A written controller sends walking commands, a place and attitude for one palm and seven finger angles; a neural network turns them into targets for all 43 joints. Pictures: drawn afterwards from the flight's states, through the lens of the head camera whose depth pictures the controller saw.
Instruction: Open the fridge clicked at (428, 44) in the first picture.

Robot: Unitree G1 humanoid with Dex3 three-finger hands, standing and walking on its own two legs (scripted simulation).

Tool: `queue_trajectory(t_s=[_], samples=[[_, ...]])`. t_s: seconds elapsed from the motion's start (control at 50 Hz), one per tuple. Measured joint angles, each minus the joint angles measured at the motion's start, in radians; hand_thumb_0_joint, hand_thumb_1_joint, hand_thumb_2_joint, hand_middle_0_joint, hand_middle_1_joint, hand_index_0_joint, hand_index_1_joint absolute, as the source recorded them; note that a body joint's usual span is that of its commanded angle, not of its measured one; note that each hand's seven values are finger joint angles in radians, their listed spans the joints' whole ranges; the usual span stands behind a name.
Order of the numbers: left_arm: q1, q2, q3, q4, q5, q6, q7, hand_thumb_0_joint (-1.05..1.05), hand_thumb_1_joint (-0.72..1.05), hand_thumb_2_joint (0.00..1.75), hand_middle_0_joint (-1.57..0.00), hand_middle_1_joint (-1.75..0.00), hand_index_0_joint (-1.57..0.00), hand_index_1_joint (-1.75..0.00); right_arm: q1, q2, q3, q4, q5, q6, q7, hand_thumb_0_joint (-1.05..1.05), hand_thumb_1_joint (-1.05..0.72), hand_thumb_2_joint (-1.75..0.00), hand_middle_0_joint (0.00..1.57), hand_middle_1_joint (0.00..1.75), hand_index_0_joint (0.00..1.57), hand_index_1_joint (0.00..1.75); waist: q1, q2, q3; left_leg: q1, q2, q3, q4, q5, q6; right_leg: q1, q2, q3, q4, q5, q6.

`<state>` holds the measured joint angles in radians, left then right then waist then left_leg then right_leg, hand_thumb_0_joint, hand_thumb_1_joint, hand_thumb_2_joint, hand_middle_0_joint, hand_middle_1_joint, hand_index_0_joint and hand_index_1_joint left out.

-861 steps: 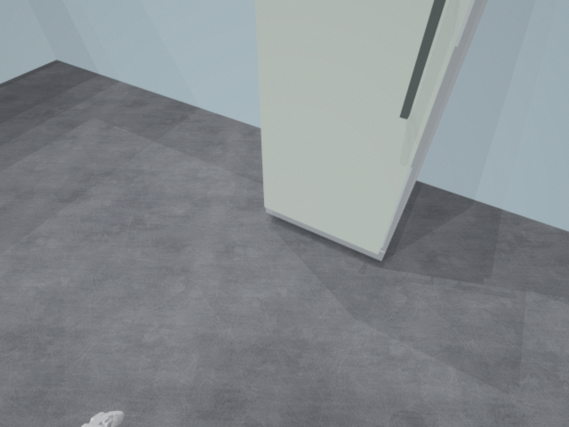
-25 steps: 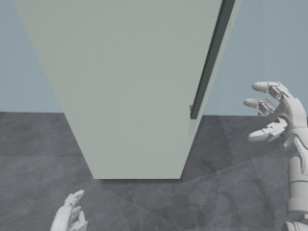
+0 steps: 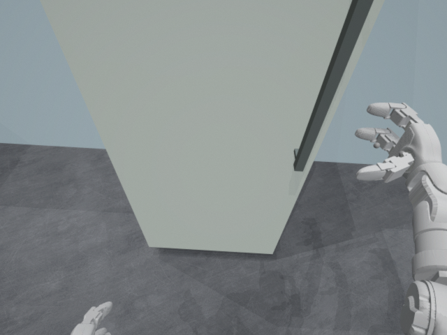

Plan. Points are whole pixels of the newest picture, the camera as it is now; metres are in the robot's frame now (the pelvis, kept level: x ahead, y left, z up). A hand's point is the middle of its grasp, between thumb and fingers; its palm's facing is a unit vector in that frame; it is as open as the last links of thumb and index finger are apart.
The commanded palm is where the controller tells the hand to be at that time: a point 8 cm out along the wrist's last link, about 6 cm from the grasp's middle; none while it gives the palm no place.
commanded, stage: move the hooked fingers beside the handle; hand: right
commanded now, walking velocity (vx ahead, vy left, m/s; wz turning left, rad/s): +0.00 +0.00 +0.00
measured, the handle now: (322, 92) +0.52 -0.12 +0.18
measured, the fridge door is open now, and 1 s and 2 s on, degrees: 0 0 0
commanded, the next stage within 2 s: feel for the door with the fingertips in 1.12 s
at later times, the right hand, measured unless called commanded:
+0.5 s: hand (357, 121) +0.47 -0.19 +0.16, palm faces -0.05 +1.00 -0.01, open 14.0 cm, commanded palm +0.44 -0.24 +0.16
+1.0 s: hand (358, 127) +0.46 -0.19 +0.15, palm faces -0.05 +1.00 +0.01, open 14.0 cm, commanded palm +0.44 -0.24 +0.15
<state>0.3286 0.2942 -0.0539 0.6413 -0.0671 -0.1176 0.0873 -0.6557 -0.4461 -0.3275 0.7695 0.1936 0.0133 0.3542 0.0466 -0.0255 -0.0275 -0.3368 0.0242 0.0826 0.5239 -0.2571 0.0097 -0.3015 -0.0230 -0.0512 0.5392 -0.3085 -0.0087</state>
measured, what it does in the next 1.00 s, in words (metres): stands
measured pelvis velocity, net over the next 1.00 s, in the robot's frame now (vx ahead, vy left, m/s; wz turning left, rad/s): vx -0.01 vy -0.01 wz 0.01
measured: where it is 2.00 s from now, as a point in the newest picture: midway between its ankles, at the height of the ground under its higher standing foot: outside the picture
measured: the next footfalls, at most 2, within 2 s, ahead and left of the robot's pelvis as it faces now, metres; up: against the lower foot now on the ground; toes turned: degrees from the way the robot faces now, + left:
none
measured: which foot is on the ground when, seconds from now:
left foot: down 0.00-1.00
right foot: down 0.00-1.00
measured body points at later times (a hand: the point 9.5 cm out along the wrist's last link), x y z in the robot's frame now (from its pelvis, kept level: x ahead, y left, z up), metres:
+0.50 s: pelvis +0.00 +0.00 +0.00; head +0.04 +0.00 +0.44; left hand +0.02 +0.26 -0.12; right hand +0.47 -0.24 +0.16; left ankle +0.01 +0.11 -0.73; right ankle -0.02 -0.11 -0.73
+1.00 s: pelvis -0.01 -0.01 -0.01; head +0.04 -0.01 +0.44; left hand +0.06 +0.26 -0.12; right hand +0.46 -0.24 +0.15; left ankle +0.01 +0.11 -0.73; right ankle -0.02 -0.11 -0.73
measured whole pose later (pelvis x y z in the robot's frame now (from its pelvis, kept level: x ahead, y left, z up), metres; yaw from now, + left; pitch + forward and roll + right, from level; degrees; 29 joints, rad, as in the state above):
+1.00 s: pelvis -0.01 -0.01 -0.01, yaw +1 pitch +8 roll +1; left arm 0.36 0.28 -0.05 0.63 -0.05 -0.07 0.05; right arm -0.88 -0.45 -0.32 1.05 0.15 -0.14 0.30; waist 0.08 -0.02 -0.05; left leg -0.45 0.02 0.07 0.57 -0.26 0.00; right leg -0.42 -0.03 -0.06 0.61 -0.33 -0.02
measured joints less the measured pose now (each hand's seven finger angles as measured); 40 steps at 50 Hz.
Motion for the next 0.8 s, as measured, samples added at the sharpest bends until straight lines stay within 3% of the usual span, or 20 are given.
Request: queue_trajectory(t_s=[0.12,0.24,0.46,0.58,0.8], samples=[[0.011,-0.004,0.0,0.017,0.007,-0.002,-0.001,0.01,0.91,0.9,-0.2,-0.3,-0.2,-0.3,-0.087,0.018,0.026,0.061,-0.009,-0.059,-0.026,-0.02,0.5,-0.3,0.3,1.2,0.3,1.2,0.009,0.002,0.0,-0.013,0.001,0.003,-0.001,0.004,-0.001,-0.018,0.001,0.004,0.007,0.001,-0.001],[0.019,-0.008,-0.003,0.02,0.014,0.012,-0.018,0.01,0.91,0.9,-0.2,-0.3,-0.2,-0.3,-0.191,0.006,0.011,0.217,-0.036,-0.072,-0.048,-0.02,0.5,-0.3,0.3,1.2,0.3,1.2,0.035,0.003,-0.015,-0.053,0.003,-0.006,0.017,0.003,-0.003,-0.051,0.002,-0.005,0.019,-0.001,-0.004],[0.077,-0.007,0.008,0.022,0.022,0.039,-0.032,0.01,0.91,0.9,-0.2,-0.3,-0.2,-0.3,-0.216,-0.031,-0.037,0.282,-0.065,-0.174,-0.051,-0.02,0.5,-0.3,0.3,1.2,0.3,1.2,0.054,0.005,-0.014,-0.1,-0.007,-0.024,0.036,0.003,-0.003,-0.092,-0.008,-0.023,0.044,-0.012,-0.005],[0.092,0.001,0.013,0.025,0.02,0.054,-0.032,0.01,0.91,0.9,-0.2,-0.3,-0.2,-0.3,-0.22,-0.043,-0.028,0.313,-0.052,-0.156,-0.029,-0.02,0.5,-0.3,0.3,1.2,0.3,1.2,0.056,0.003,-0.021,-0.109,-0.007,-0.023,0.037,0.003,-0.004,-0.105,-0.009,-0.021,0.051,-0.014,-0.006],[0.061,-0.004,0.013,0.007,0.02,0.056,-0.036,0.01,0.91,0.9,-0.2,-0.3,-0.2,-0.3,-0.196,-0.013,-0.028,0.259,-0.046,-0.157,-0.047,-0.02,0.5,-0.3,0.3,1.2,0.3,1.2,0.05,0.008,-0.028,-0.102,-0.008,-0.02,0.036,0.003,-0.006,-0.103,-0.009,-0.018,0.058,-0.018,-0.008]])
